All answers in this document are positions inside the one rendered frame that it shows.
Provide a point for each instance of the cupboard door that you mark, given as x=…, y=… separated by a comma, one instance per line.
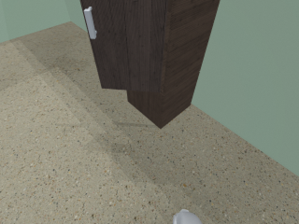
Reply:
x=129, y=46

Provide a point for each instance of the handle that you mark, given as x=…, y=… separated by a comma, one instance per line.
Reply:
x=90, y=24

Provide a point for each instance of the robot right thigh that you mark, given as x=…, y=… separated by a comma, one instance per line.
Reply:
x=184, y=217

